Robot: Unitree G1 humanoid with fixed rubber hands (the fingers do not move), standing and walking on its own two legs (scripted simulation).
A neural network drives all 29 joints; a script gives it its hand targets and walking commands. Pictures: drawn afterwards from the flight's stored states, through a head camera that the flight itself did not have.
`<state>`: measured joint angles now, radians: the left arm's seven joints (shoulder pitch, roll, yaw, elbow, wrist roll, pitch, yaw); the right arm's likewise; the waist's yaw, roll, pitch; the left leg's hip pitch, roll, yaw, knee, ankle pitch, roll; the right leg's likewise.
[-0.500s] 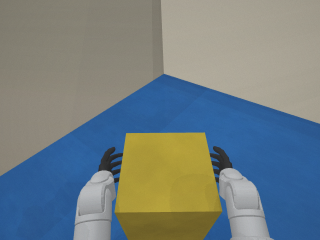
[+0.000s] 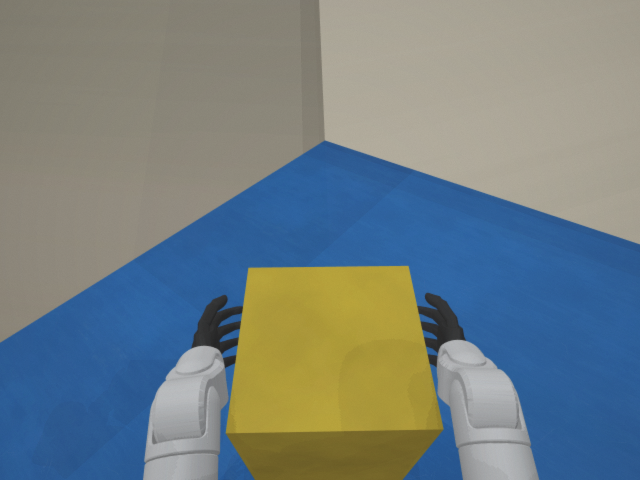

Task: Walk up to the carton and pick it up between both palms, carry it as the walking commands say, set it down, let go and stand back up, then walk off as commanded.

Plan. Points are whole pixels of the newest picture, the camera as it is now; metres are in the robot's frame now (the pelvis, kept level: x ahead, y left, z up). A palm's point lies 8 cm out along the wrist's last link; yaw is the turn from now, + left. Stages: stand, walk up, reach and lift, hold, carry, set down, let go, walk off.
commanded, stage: carry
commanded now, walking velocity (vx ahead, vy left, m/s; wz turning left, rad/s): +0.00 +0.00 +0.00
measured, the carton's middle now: (329, 379) +0.28 +0.00 -0.01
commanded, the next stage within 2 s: hold in 0.74 s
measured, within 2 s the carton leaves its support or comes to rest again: neither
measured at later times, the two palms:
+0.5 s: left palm (213, 349) +0.28 +0.14 +0.07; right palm (455, 344) +0.28 -0.16 +0.06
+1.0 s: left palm (205, 391) +0.24 +0.15 +0.05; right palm (453, 390) +0.24 -0.15 +0.03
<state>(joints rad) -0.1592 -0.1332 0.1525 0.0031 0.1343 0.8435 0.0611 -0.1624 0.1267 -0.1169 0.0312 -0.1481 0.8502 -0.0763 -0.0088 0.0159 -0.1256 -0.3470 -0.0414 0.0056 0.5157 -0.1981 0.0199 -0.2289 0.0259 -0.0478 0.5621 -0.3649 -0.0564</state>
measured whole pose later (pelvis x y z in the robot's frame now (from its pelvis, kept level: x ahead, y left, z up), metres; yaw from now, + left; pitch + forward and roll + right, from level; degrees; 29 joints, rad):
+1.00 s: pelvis +0.00 +0.00 +0.01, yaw -8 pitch -5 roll +2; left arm 0.02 -0.13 0.13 -0.02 0.18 0.75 0.02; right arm 0.00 0.13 -0.02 0.08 -0.16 0.72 -0.08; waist 0.08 0.01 -0.02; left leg -0.11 -0.03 -0.03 0.38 -0.18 -0.01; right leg -0.04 0.07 0.08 0.45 -0.30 -0.06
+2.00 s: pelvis -0.07 +0.02 -0.01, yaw -8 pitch -8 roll +1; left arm -0.55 -0.21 0.53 0.59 0.42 0.57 0.02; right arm -0.58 0.10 -0.46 0.80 -0.39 0.48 0.03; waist 0.06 -0.01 0.05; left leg -0.27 -0.04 -0.03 0.55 -0.17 0.01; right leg -0.21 0.08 0.08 0.63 -0.29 -0.05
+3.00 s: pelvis -0.05 +0.03 -0.10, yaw -8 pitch +32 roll -1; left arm -0.59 -0.15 0.42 0.45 0.25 0.24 0.03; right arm -0.66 0.08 -0.35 0.62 -0.19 0.23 -0.03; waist 0.02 -0.02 -0.12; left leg -1.32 -0.04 -0.04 1.08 -0.32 0.00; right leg -1.24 0.10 0.04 1.14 -0.46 -0.03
